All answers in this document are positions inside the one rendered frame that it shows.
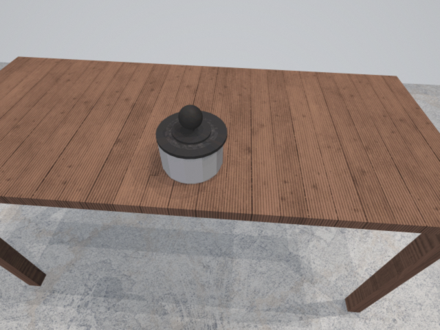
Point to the pot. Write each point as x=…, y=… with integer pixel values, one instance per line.
x=191, y=171

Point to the table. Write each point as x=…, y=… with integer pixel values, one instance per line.
x=302, y=147

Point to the lid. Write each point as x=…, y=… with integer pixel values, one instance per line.
x=184, y=143

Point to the knob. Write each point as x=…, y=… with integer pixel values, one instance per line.
x=190, y=117

